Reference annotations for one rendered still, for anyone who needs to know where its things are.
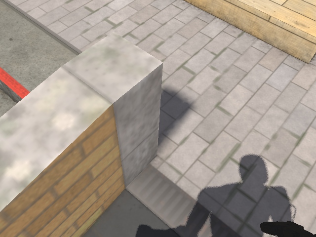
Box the right robot hand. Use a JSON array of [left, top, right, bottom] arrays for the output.
[[260, 220, 316, 237]]

